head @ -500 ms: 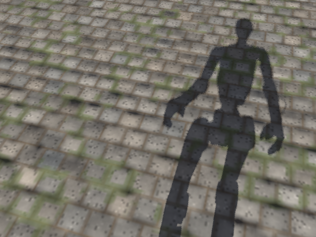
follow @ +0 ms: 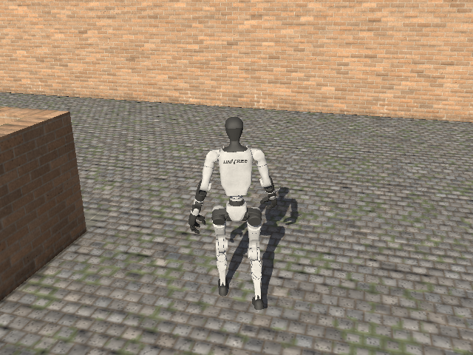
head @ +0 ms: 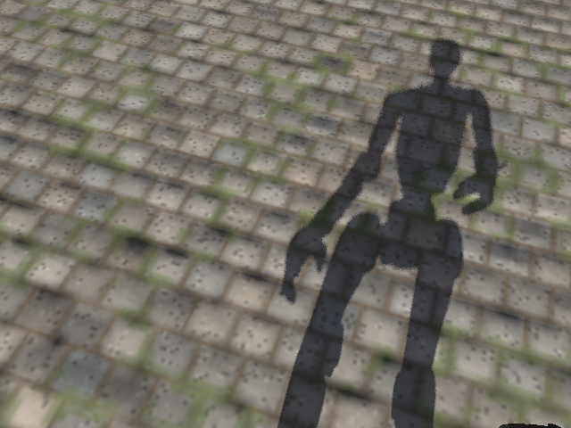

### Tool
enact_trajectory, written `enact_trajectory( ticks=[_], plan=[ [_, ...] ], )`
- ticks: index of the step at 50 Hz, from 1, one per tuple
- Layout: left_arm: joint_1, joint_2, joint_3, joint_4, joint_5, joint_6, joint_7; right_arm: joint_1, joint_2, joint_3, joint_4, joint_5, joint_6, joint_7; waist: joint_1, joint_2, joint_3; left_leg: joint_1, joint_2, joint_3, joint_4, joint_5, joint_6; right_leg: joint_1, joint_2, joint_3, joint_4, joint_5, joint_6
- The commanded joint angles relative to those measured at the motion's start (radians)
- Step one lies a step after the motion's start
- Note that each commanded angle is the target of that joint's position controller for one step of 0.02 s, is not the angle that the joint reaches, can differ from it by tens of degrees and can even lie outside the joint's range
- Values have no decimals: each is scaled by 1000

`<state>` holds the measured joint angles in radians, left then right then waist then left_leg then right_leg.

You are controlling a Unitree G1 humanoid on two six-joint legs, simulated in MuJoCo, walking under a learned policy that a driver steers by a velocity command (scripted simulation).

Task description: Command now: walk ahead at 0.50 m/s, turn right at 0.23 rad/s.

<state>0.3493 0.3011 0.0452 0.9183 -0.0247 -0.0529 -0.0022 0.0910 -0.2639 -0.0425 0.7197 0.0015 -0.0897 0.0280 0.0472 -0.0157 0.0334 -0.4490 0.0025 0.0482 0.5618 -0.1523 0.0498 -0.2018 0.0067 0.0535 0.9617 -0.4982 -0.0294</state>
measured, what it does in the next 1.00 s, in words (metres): walks ahead, turning right: right foot, then left foot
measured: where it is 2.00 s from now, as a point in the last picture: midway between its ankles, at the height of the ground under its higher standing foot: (440, 256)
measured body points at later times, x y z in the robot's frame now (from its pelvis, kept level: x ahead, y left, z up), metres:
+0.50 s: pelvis +0.27 -0.05 -0.01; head +0.31 -0.06 +0.44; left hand +0.53 +0.15 -0.10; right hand +0.23 -0.34 -0.15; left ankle +0.10 +0.10 -0.70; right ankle +0.36 -0.15 -0.73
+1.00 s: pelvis +0.56 -0.11 +0.00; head +0.58 -0.13 +0.45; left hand +0.75 +0.12 -0.12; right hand +0.62 -0.44 -0.08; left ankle +0.71 -0.07 -0.73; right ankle +0.37 -0.14 -0.69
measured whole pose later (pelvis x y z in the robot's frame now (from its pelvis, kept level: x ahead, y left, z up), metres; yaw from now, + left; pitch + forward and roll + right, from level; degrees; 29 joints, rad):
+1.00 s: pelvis +0.56 -0.11 +0.00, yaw -33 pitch +2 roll +1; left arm 0.37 0.30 0.08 0.75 -0.03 -0.02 0.02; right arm 0.04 -0.27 -0.05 0.72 -0.01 -0.13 0.02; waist 0.07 -0.02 0.01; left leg -0.46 -0.04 -0.02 0.53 -0.12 0.02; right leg -0.18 0.09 0.22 0.84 -0.52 -0.05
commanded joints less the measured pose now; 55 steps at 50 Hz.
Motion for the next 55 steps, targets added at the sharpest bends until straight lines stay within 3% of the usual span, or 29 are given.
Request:
enact_trajectory(
  ticks=[1, 3, 6, 9, 13, 18, 21, 22, 23, 24, 25, 26, 27, 28, 29, 30, 33, 35, 39, 44, 46, 47, 48, 49, 50, 51, 52, 53, 55],
  plan=[
    [-68, 133, 28, -99, -22, -40, 1, 205, -137, -43, 9, -4, -6, -12, -119, 94, -132, 526, 320, -437, -300, -122, 151, -513, -89, 58, 278, 112, -17],
    [-50, 104, 35, -90, -9, -19, 3, 135, -94, -33, 15, -16, -18, -11, -65, 119, -70, 377, 265, -284, -366, 4, 130, -424, -137, 67, 205, 216, 0],
    [-40, 54, 33, -90, -10, 13, 5, 117, -97, -39, 42, -18, -35, -14, -38, 97, -31, 307, 251, -150, -423, 137, 139, -417, -145, 63, 165, 277, 20],
    [-101, 44, 35, -119, -1, 20, 3, 133, -118, -47, 69, -22, -34, -26, -46, 73, 1, 329, 242, -50, -443, 214, 138, -490, -139, 73, 42, 407, 36],
    [-219, 17, 22, -162, 6, 9, -21, 147, -144, -51, 90, -15, -23, -40, -86, 57, 33, 354, 220, 72, -459, 240, 110, -457, -123, -10, -192, 575, 28],
    [-346, 10, 15, -243, 5, 10, -51, 224, -174, -65, 135, 6, 15, -47, -124, 46, 68, 542, 279, 127, -385, 378, 99, -516, -100, -77, -320, 498, -15],
    [-293, 50, 37, -263, 3, 17, -62, 194, -212, -76, 128, 17, 39, -56, -62, 96, 1, 597, 287, 165, -214, 808, 68, -378, -21, -155, -326, 351, -69],
    [-210, 79, 54, -250, 0, 21, -61, 181, -224, -79, 123, 18, 48, -60, -11, 109, -48, 586, 279, 175, -87, 926, 56, -270, 18, -177, -324, 308, -94],
    [-66, 126, 82, -217, -2, 22, -52, 157, -227, -78, 117, 23, 53, -63, 73, 95, -120, 510, 247, 193, 109, 906, 28, -61, 55, -176, -391, 353, -130],
    [92, 206, 117, -180, -2, 32, -31, 163, -199, -66, 102, 8, 46, -65, 139, 4, -208, 281, 200, 193, 404, 613, -17, 240, -20, -9, -435, 360, -183],
    [59, 300, 127, -185, -8, 26, -22, 253, -40, -19, 52, -27, 17, -47, 6, -246, -264, -180, -22, 105, 747, -376, -81, 548, -271, 552, -516, 236, -366],
    [86, 231, 104, -214, 3, 10, -27, 170, -105, -23, 38, 9, -28, -29, 69, -140, -388, -303, -46, -134, 864, -455, -64, 618, -341, 790, -654, 136, -417],
    [48, 174, 89, -211, 10, -4, -28, 74, -150, -35, 7, 46, -53, -18, 81, -92, -253, -380, 12, -152, 835, -357, -36, 534, -314, 644, -679, 196, -360],
    [-14, 143, 80, -218, 5, -13, -29, 60, -146, -32, 6, 37, -65, -22, 36, -13, -162, -347, 58, -146, 739, -266, -23, 386, -267, 512, -676, 289, -319],
    [-83, 112, 71, -232, 6, -15, -27, 58, -150, -38, 19, 10, -66, -29, -6, 20, -107, -282, 87, -141, 648, -219, -30, 250, -227, 421, -685, 398, -291],
    [-120, 86, 60, -250, 16, -16, -23, 77, -161, -46, 25, -2, -55, -30, -39, 10, -92, -211, 107, -147, 601, -184, -38, 164, -198, 364, -706, 485, -280],
    [-114, 113, 65, -256, 12, -19, -7, 84, -128, -43, 15, -16, -21, -31, -65, 1, -66, -154, 106, -118, 468, -131, -89, 35, -169, 284, -741, 618, -283],
    [-84, 144, 73, -250, 10, -16, 8, 9, -103, -33, -12, -19, -13, -34, -45, -9, -37, -158, 86, -100, 322, -14, -117, -17, -133, 231, -749, 623, -261],
    [-25, 150, 77, -235, 5, -2, 19, -128, -75, -18, -52, -7, -19, -21, 16, -56, -25, -52, 19, -87, 38, 240, -123, -72, -76, 195, -727, 484, -191],
    [21, 135, 76, -215, -1, 11, 25, -162, -130, -35, -78, 7, -38, -4, 16, -87, -29, -25, 2, -138, -80, 166, -85, 64, -134, 335, -608, 405, -167],
    [-2, 129, 75, -222, 2, 18, 27, -77, -153, -49, -57, 7, -50, -5, -36, -117, -49, 80, -4, -120, -115, 102, -49, 79, -132, 366, -530, 460, -146],
    [-13, 98, 64, -231, 6, 17, 25, 23, -180, -64, -34, -3, -55, -11, -87, -107, -113, 242, 19, -124, -134, 105, -15, 49, -83, 336, -416, 509, -116],
    [-10, 42, 42, -251, 21, 14, 21, 174, -232, -78, -20, -19, -57, -19, -148, -11, -253, 501, 179, -276, -110, 42, 47, -71, -21, 255, -147, 389, -79],
    [138, -16, 23, -278, -9, 5, 19, 264, -307, -97, 17, -26, -41, -17, -84, 336, -374, 818, 403, -748, -200, -175, 218, -433, 116, 126, 175, -80, -8],
    [135, 91, 38, -253, -20, 5, 23, 244, -214, -78, 6, 1, -36, -11, -104, 262, -318, 793, 420, -849, -254, -407, 208, -564, 29, 146, 313, -82, 5],
    [24, 150, 54, -262, -14, 9, 23, 198, -150, -61, -8, 4, -29, -15, -133, 164, -186, 672, 373, -684, -269, -389, 160, -598, -6, 128, 346, 13, 11],
    [-34, 146, 56, -273, -3, 14, 25, 147, -133, -52, -13, -6, -21, -17, -118, 98, -114, 550, 331, -548, -281, -257, 131, -568, -41, 93, 332, 84, 17],
    [-75, 124, 54, -285, 12, 11, 22, 133, -112, -44, 3, -13, -18, -15, -108, 84, -58, 447, 284, -468, -303, -147, 131, -542, -60, 92, 280, 131, 17],
    [-63, 69, 45, -289, 5, 8, 12, 136, -95, -35, 27, -19, -22, -10, -69, 122, -34, 344, 230, -372, -348, -42, 139, -461, -81, 78, 201, 157, 10]
  ],
)
Keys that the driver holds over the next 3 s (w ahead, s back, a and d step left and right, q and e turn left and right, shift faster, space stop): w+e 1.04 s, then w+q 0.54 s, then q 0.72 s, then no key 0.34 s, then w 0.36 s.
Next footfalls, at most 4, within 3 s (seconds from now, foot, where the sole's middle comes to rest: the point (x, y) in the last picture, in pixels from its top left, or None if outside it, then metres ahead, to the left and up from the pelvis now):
0.48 right None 0.40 -0.16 -0.76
0.96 left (338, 316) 0.74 -0.09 -0.76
1.40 right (471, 310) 0.78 -0.43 -0.76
1.86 left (407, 212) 1.09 -0.30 -0.76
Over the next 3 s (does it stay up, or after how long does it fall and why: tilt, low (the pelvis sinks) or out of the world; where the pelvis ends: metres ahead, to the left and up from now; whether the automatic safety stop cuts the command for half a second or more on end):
stays up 1.04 -0.40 0.00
